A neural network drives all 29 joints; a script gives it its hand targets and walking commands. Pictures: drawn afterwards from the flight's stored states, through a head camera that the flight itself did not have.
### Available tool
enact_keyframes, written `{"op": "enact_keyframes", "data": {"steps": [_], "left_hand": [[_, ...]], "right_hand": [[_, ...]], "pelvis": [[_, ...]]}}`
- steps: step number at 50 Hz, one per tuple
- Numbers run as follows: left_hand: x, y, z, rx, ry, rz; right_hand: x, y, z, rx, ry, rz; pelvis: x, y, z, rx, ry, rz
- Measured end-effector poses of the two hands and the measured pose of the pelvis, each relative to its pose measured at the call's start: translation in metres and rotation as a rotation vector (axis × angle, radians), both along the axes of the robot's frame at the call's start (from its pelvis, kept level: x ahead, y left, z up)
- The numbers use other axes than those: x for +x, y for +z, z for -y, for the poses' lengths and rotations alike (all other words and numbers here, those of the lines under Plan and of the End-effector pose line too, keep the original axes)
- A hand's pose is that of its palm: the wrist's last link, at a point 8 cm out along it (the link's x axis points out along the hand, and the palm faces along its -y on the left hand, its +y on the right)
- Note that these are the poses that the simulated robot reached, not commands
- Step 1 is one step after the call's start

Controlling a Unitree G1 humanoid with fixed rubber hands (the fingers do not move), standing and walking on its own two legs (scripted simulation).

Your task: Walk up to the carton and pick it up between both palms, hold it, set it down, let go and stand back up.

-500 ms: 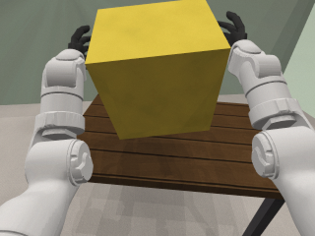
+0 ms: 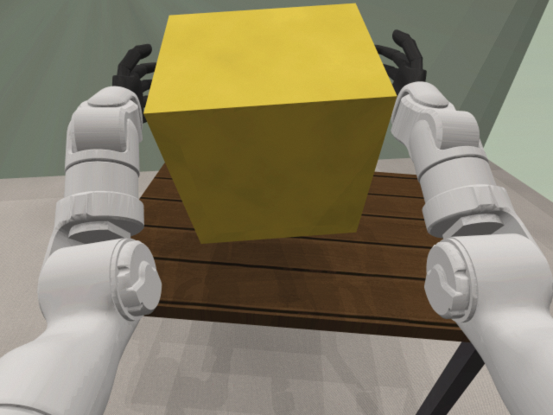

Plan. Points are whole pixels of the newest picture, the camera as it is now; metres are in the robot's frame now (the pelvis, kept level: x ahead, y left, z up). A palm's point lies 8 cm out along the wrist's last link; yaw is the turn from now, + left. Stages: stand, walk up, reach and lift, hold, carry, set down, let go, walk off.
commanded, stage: set down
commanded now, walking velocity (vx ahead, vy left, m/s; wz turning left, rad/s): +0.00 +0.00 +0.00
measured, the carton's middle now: (271, 134) +0.44 -0.03 +0.27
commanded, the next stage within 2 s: none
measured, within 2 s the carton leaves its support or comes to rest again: neither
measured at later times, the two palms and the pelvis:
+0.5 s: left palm (149, 131) +0.42 +0.14 +0.28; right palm (400, 130) +0.37 -0.20 +0.30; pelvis +0.00 +0.00 +0.00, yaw +0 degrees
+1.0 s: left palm (168, 146) +0.44 +0.12 +0.25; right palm (403, 150) +0.38 -0.22 +0.26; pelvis +0.01 +0.01 +0.00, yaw -1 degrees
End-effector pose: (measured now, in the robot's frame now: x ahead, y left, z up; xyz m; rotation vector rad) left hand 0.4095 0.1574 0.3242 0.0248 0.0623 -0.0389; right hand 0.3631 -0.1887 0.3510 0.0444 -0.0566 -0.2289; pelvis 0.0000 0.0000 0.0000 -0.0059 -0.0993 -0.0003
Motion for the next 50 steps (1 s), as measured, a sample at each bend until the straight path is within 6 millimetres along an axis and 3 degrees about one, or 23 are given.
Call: {"op": "enact_keyframes", "data": {"steps": [21,34,40,50], "left_hand": [[0.011,-0.039,0.015,0.019,0.016,-0.043],[0.017,-0.048,0.016,0.026,0.009,-0.045],[0.018,-0.071,0.016,0.029,-0.006,-0.102],[0.03,-0.075,0.034,0.054,-0.02,-0.084]], "right_hand": [[0.009,-0.051,0.013,-0.015,-0.015,-0.037],[0.012,-0.061,0.014,-0.014,-0.023,-0.038],[0.013,-0.075,0.014,0.0,-0.021,-0.065],[0.016,-0.088,0.03,0.014,-0.052,-0.052]], "pelvis": [[0.001,0.0,-0.004,-0.001,-0.009,-0.005],[0.001,0.0,-0.006,0.003,-0.012,-0.028],[0.001,0.0,-0.009,0.002,-0.004,-0.021],[0.006,0.0,-0.013,0.001,-0.02,-0.063]]}}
